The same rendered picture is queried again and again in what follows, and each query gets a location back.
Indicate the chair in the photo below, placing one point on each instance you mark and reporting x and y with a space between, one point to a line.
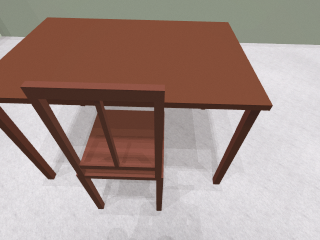
122 145

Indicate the table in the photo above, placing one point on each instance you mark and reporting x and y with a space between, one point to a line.
201 64

